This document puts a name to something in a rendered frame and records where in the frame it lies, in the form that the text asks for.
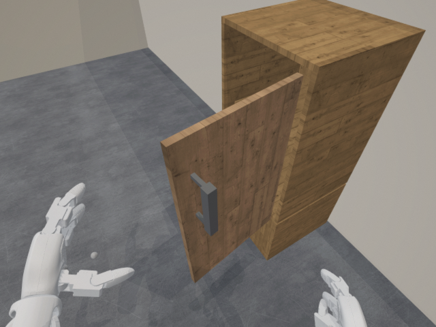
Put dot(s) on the robot left forearm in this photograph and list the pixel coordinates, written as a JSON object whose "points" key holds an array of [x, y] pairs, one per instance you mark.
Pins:
{"points": [[36, 311]]}

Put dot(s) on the robot left hand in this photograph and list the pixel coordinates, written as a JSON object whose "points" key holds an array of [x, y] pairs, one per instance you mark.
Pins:
{"points": [[43, 272]]}

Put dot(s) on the handle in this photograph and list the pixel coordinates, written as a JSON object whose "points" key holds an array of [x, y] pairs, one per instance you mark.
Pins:
{"points": [[209, 205]]}

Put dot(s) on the robot right hand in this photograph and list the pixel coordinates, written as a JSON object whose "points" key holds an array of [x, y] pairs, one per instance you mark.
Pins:
{"points": [[345, 308]]}

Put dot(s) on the cupboard door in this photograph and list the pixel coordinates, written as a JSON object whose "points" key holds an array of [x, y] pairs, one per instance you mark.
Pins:
{"points": [[241, 151]]}

